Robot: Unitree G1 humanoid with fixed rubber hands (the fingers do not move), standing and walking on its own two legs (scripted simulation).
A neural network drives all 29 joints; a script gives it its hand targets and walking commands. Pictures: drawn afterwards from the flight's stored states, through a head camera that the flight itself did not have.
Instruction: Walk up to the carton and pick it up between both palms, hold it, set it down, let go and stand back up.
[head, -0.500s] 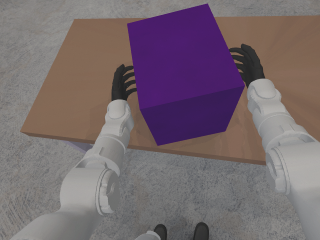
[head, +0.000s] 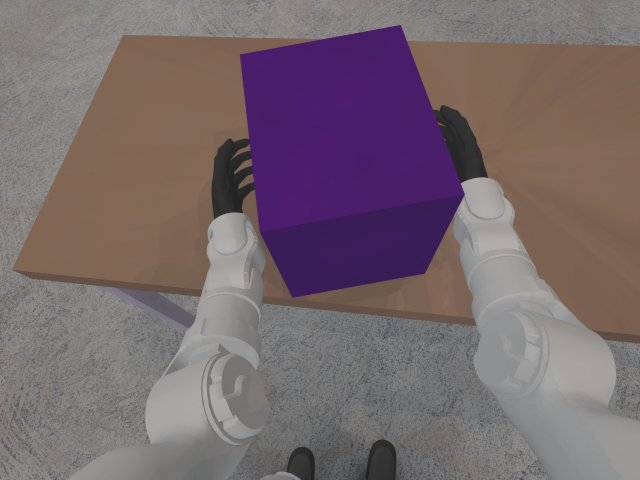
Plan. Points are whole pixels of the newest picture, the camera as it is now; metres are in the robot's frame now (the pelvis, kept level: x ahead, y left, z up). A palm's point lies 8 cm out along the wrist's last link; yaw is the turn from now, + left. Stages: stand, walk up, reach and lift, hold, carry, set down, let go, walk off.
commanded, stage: reach and lift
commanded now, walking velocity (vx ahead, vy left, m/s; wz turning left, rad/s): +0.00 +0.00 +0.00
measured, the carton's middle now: (341, 174) +0.49 +0.07 +0.00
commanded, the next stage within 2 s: none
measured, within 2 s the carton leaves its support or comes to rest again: neither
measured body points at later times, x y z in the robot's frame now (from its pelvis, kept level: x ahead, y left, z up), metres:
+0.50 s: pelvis +0.02 +0.01 +0.00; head +0.14 +0.02 +0.44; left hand +0.42 +0.20 +0.02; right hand +0.50 -0.08 +0.03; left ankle -0.04 +0.13 -0.74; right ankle +0.01 -0.07 -0.74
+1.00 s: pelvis +0.01 +0.00 +0.00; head +0.15 +0.01 +0.43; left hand +0.42 +0.20 +0.02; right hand +0.50 -0.08 +0.02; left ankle -0.04 +0.13 -0.74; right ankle +0.01 -0.07 -0.74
